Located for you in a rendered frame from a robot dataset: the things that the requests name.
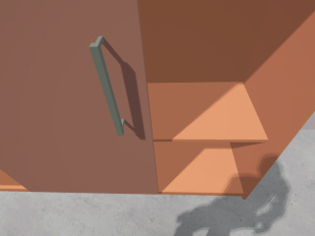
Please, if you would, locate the handle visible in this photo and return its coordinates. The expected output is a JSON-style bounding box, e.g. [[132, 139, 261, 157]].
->
[[89, 35, 125, 136]]

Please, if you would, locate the wardrobe door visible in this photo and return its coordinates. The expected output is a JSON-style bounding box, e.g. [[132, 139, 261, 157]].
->
[[0, 0, 158, 195], [0, 169, 21, 186]]

